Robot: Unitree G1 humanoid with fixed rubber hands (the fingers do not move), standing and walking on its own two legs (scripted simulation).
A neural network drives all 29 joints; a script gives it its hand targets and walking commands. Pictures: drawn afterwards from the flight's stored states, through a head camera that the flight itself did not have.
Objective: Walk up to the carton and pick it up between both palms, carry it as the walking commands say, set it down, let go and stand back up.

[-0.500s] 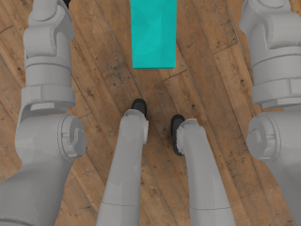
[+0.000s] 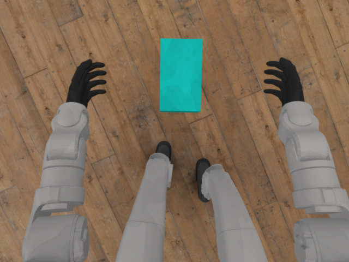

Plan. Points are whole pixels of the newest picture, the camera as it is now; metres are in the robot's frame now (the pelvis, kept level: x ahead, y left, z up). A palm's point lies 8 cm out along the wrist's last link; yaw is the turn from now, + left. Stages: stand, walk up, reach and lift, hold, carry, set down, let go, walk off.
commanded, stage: let go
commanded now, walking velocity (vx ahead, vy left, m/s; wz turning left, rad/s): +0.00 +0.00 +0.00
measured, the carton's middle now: (180, 78) +0.53 +0.05 -0.63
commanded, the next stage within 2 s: stand in 1.00 s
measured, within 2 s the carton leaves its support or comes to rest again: neither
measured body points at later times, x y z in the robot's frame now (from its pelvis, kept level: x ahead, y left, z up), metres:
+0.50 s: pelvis +0.06 -0.02 +0.06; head +0.15 -0.01 +0.50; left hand +0.24 +0.25 -0.03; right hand +0.29 -0.23 -0.04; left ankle +0.11 +0.11 -0.67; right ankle +0.04 -0.10 -0.67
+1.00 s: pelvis +0.07 -0.02 +0.07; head +0.11 -0.01 +0.51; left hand +0.22 +0.24 -0.01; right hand +0.25 -0.25 -0.02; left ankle +0.11 +0.11 -0.67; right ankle +0.04 -0.10 -0.67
